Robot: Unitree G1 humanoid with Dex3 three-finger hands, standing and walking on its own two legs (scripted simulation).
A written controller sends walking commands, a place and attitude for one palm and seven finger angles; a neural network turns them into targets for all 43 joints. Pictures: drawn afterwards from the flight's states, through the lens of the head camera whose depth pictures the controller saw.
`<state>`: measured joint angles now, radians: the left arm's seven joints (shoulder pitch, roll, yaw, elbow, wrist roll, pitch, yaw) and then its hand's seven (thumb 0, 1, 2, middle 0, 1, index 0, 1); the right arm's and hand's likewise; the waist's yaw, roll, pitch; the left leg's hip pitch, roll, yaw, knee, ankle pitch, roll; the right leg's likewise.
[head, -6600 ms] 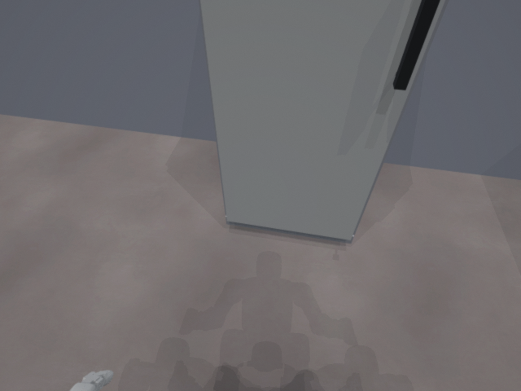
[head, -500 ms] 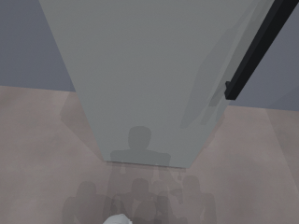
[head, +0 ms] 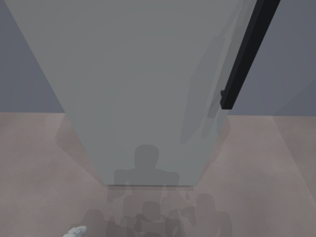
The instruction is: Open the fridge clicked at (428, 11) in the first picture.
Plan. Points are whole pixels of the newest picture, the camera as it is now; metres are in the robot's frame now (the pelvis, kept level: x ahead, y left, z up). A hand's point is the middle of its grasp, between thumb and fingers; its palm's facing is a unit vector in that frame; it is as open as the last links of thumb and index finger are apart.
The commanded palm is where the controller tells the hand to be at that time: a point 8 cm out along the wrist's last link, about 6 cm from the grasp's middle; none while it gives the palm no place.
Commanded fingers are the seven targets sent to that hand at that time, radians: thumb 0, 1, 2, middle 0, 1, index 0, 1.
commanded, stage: come to a stop and stand still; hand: right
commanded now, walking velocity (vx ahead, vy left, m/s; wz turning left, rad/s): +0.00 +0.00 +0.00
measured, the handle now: (244, 46) +0.47 -0.17 +0.25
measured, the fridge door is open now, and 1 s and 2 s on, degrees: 0 0 0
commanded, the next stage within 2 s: look again from close up in 1.78 s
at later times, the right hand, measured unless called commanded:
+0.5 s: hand out of the picture -0.02 -0.26 -0.16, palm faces +0.02 +0.97 -0.23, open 7.4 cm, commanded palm none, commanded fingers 0.00 -0.90 -0.90 0.20 0.30 0.20 0.30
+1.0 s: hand out of the picture +0.04 -0.23 -0.16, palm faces -0.01 +0.98 -0.19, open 7.3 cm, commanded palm none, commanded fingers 0.00 -0.90 -0.90 0.20 0.30 0.20 0.30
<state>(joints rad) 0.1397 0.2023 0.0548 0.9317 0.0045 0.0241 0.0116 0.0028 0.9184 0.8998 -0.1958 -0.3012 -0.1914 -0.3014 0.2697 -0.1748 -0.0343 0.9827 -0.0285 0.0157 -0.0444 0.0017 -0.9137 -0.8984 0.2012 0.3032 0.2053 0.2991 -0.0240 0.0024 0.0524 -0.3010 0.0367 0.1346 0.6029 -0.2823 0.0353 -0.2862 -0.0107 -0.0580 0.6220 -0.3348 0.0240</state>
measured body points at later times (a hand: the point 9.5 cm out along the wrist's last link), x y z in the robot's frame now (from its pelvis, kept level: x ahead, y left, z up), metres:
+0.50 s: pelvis -0.02 -0.07 +0.01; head -0.02 -0.06 +0.46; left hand +0.01 +0.17 -0.15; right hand -0.02 -0.31 -0.14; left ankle +0.03 +0.09 -0.73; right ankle +0.01 -0.10 -0.73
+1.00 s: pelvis +0.02 -0.06 +0.01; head +0.03 -0.06 +0.46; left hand +0.03 +0.16 -0.15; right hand +0.04 -0.28 -0.15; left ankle +0.03 +0.09 -0.73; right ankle +0.01 -0.10 -0.73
